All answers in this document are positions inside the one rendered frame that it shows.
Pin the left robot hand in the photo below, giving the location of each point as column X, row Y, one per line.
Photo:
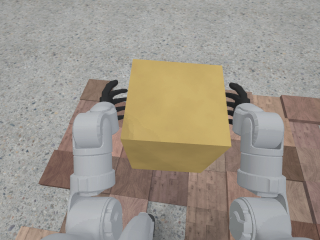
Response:
column 107, row 96

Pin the robot left thigh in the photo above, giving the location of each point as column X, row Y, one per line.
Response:
column 139, row 228

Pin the left robot forearm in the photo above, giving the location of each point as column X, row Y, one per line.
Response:
column 92, row 146

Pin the right robot upper arm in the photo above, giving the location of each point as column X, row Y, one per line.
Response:
column 257, row 218

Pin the right robot forearm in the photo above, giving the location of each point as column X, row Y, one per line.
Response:
column 262, row 148

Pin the left robot upper arm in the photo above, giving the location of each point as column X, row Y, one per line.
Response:
column 92, row 218

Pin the left robot foot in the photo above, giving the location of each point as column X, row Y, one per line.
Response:
column 153, row 219

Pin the carton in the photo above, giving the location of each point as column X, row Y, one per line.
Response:
column 175, row 117

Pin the right robot hand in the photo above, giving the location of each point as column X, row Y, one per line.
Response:
column 239, row 99

